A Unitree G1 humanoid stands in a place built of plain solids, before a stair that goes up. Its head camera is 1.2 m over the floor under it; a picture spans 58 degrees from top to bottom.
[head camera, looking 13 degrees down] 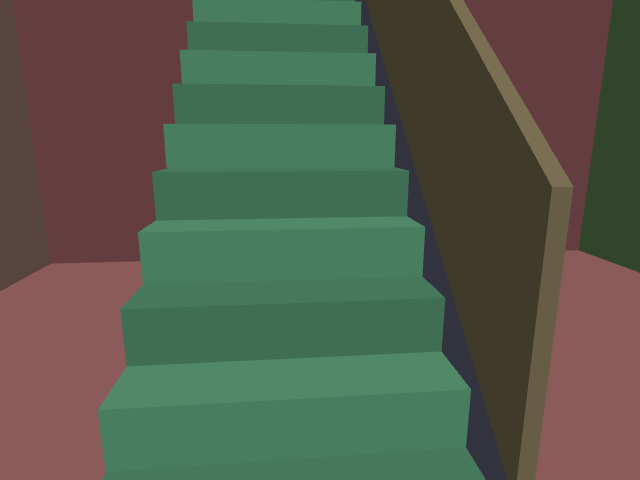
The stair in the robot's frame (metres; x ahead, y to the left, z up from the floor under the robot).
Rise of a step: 0.21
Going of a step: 0.26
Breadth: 1.15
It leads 6 degrees to the left of straight ahead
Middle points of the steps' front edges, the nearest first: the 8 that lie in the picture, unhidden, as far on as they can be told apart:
1.18 0.09 0.43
1.44 0.11 0.64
1.69 0.14 0.85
1.94 0.16 1.07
2.20 0.18 1.28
2.45 0.21 1.49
2.71 0.23 1.70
2.96 0.26 1.92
